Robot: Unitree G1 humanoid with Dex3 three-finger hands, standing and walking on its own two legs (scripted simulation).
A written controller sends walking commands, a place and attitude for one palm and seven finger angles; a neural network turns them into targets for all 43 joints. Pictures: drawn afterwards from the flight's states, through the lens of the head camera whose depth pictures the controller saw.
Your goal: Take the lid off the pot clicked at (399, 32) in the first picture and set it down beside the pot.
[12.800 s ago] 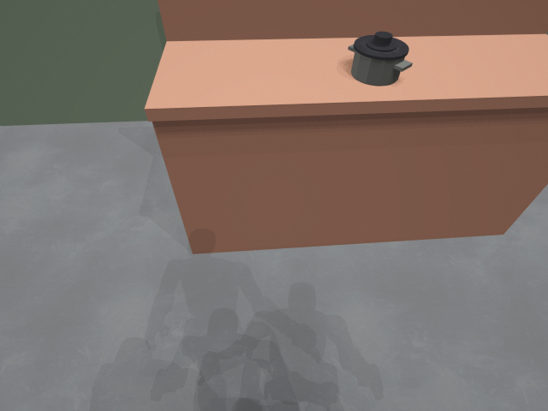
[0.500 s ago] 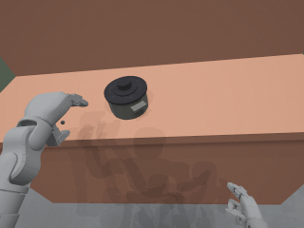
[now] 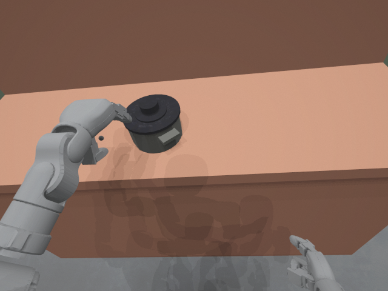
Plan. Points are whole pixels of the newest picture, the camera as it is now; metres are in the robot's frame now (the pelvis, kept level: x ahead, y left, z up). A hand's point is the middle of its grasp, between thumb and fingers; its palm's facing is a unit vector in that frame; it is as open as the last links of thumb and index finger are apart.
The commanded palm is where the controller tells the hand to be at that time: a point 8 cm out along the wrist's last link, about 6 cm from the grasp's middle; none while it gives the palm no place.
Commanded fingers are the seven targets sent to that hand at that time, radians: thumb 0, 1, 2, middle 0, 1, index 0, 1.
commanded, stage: move the open hand above the knob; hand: left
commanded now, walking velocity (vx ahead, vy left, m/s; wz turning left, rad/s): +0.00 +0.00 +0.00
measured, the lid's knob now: (149, 105) +0.54 +0.17 +0.09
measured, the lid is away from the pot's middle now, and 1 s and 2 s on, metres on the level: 0.00 0.00 0.00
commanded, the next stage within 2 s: lower the open fingers around the knob in 1.88 s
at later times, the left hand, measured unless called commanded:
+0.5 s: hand (122, 121) +0.42 +0.19 +0.15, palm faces -0.25 -0.04 -0.97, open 10.2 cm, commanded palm +0.42 +0.20 +0.22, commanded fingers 0.00 -0.34 1.52 -0.84 -0.08 -0.84 -0.08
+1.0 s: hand (134, 93) +0.49 +0.17 +0.17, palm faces -0.21 -0.06 -0.98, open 10.2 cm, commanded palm +0.48 +0.17 +0.22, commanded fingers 0.00 -0.34 1.52 -0.84 -0.08 -0.84 -0.08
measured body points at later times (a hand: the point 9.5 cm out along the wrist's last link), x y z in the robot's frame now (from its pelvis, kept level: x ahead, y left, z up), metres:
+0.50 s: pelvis +0.02 +0.00 +0.00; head +0.04 -0.05 +0.45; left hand +0.43 +0.19 +0.20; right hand +0.19 -0.24 -0.12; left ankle +0.02 +0.09 -0.74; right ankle +0.01 -0.11 -0.74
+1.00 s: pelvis +0.02 +0.01 +0.00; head +0.05 -0.02 +0.45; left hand +0.49 +0.17 +0.23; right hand +0.14 -0.24 -0.13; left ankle +0.02 +0.09 -0.74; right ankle +0.01 -0.11 -0.74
